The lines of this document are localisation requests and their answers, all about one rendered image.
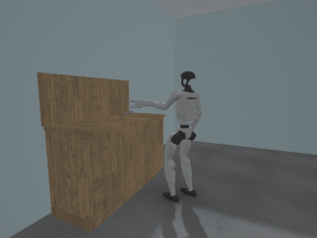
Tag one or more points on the robot left upper arm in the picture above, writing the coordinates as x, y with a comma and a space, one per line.
176, 95

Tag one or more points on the left robot shin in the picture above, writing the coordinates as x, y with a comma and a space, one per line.
170, 177

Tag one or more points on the counter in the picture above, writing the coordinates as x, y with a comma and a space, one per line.
98, 155

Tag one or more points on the robot left forearm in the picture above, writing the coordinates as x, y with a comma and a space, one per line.
154, 104

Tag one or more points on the robot right forearm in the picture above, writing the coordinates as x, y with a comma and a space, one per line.
194, 122

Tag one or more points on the robot right upper arm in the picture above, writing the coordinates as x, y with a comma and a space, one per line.
198, 111

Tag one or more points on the robot left hand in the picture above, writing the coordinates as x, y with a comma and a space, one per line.
137, 103

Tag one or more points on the humanoid robot torso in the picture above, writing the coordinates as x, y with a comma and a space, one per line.
185, 110

